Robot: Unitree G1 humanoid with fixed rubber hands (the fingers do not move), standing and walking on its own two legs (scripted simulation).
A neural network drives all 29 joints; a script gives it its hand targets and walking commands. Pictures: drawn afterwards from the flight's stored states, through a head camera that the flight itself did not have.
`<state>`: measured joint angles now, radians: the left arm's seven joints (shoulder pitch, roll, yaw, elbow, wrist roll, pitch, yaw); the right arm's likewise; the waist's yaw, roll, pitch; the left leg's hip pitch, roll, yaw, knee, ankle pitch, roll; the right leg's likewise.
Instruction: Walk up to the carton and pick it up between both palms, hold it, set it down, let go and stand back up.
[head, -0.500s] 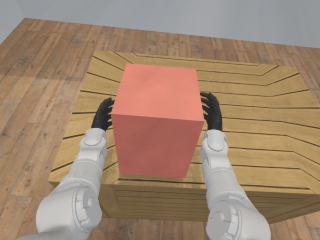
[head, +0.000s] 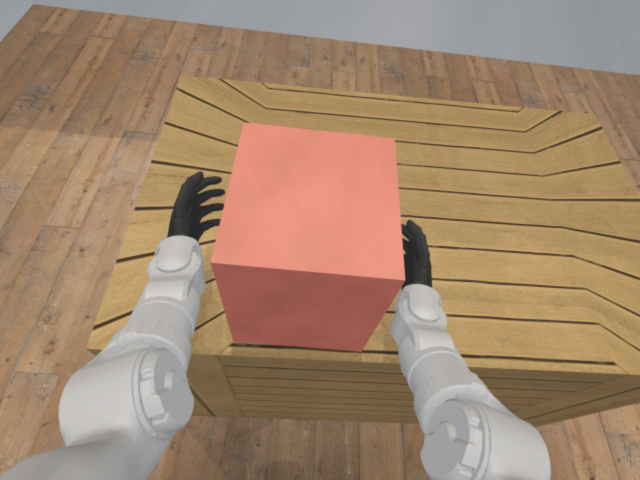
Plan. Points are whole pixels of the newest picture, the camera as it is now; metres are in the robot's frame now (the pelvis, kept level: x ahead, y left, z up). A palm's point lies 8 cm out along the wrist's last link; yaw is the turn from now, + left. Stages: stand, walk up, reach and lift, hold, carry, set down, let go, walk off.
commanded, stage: set down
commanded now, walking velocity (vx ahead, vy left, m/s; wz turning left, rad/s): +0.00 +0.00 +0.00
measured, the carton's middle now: (308, 247) +0.44 +0.00 -0.03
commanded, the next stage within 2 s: none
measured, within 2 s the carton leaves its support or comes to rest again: neither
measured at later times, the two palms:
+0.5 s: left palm (173, 275) +0.40 +0.19 -0.05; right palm (415, 299) +0.36 -0.15 -0.04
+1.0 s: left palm (123, 316) +0.33 +0.23 -0.03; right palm (419, 313) +0.32 -0.13 +0.01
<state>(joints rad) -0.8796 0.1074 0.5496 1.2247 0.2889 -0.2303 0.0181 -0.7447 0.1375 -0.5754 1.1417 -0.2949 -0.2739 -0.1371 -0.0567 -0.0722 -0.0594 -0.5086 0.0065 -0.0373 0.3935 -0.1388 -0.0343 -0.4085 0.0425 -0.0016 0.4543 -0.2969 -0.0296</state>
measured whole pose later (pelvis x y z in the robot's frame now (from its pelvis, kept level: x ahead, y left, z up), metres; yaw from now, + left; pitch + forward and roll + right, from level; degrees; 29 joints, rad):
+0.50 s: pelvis -0.02 +0.02 -0.01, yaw -2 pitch +29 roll -2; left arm -0.76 0.15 0.34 1.21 0.13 -0.35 0.08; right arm -0.74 0.04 -0.45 1.24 -0.17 -0.52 -0.12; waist -0.04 0.01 -0.23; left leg -0.87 0.04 -0.04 0.49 -0.11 -0.03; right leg -0.73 0.08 0.00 0.45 -0.22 -0.03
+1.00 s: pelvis -0.07 +0.04 -0.01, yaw -2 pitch +23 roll -3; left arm -0.64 0.19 0.25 1.13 0.03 -0.40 0.03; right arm -0.67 0.00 -0.26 1.05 0.02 -0.33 -0.12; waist -0.04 -0.02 -0.23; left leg -0.83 0.02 -0.04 0.46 -0.04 0.00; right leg -0.70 0.06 0.00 0.45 -0.17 -0.01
